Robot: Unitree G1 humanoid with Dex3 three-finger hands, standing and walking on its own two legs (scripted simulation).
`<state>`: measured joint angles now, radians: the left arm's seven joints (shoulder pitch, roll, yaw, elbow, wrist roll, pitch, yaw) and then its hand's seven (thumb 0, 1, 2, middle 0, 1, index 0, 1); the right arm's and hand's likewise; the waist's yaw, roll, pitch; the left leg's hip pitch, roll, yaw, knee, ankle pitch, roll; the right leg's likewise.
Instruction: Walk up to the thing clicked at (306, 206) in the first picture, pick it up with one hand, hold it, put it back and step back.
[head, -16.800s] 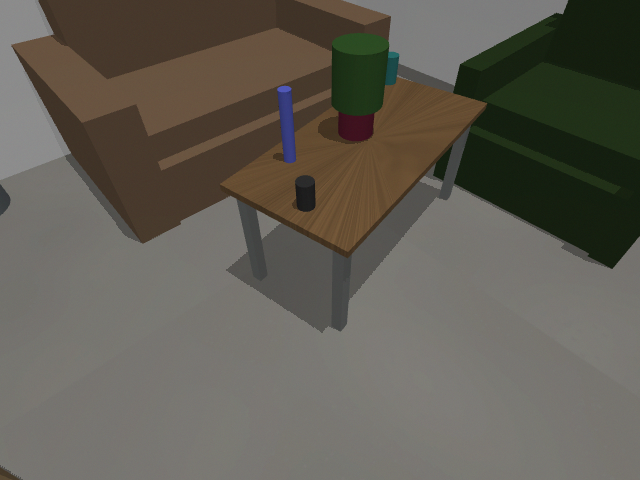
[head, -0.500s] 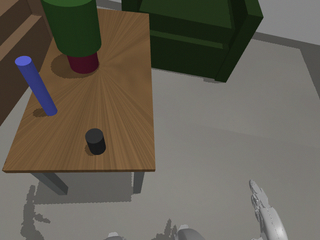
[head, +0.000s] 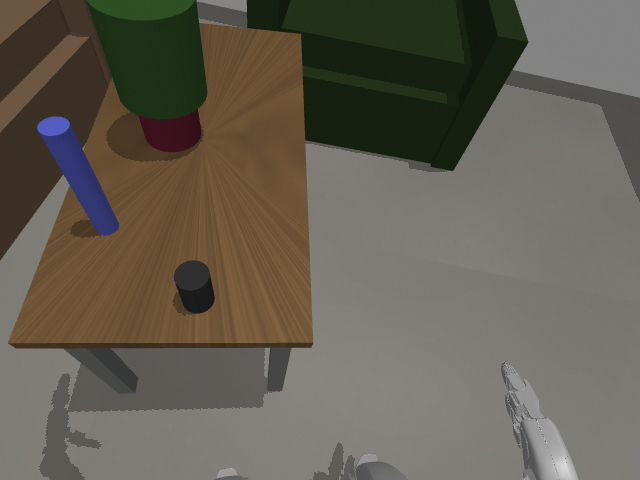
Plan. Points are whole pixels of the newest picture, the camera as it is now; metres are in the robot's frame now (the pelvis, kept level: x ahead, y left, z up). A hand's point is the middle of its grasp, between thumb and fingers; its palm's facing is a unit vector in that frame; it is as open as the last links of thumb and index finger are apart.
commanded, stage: approach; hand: left
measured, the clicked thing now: (195, 287) +0.48 +0.17 -0.18
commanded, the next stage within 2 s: close in in 0.64 s
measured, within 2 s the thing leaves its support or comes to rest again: neither
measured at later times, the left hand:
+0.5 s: hand (73, 285) +0.42 +0.30 -0.05, palm faces +0.07 -0.99 +0.07, open 17.7 cm
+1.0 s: hand (176, 297) +0.46 +0.19 -0.17, palm faces +0.06 -1.00 +0.05, open 17.5 cm
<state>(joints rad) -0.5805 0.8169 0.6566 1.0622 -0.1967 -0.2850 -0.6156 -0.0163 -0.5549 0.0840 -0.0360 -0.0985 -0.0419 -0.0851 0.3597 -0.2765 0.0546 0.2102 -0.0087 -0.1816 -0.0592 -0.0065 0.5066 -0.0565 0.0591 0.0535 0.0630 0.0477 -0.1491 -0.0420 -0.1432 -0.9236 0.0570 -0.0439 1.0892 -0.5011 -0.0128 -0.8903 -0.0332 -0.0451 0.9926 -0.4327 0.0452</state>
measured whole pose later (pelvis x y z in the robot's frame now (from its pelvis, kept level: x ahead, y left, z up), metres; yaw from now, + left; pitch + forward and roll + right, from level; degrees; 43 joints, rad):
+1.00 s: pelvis -0.05 -0.01 -0.12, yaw -2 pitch +31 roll -5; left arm -0.70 0.61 0.55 1.13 -0.07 -0.63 -0.24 -0.02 -0.60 0.08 -0.04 -0.13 -0.07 -0.10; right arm 0.45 -0.31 -0.08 -0.34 -0.07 -0.15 0.07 -0.01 0.54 -0.05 0.06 0.05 0.07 0.05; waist -0.37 -0.08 -0.15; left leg -1.55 0.06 -0.10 1.62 -0.61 -0.03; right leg -1.52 -0.02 -0.06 1.53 -0.55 0.03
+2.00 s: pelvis -0.04 -0.01 -0.12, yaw -2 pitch +31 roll -5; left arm -0.71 0.50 0.45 1.13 -0.02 -0.63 -0.06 -0.02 -0.60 0.11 -0.34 -0.27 -0.36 -0.24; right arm 0.44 -0.30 -0.10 -0.35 -0.06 -0.04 0.09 -0.01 0.52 -0.05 0.06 0.05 0.07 0.05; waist -0.34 -0.04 -0.16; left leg -1.51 0.05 -0.08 1.58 -0.62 -0.03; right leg -1.49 -0.03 -0.04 1.50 -0.55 0.04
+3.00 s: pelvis -0.04 -0.01 -0.10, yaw -2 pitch +29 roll -4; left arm -0.77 0.50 0.43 1.12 0.01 -0.54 -0.01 -0.01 -0.07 1.06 -0.89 -0.94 -0.92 -0.93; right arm 0.45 -0.29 -0.09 -0.36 -0.06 -0.01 0.09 -0.01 0.54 -0.05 0.06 0.05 0.07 0.05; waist -0.34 -0.03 -0.16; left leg -1.42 0.06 -0.07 1.52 -0.60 -0.02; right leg -1.40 -0.02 -0.03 1.43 -0.53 0.04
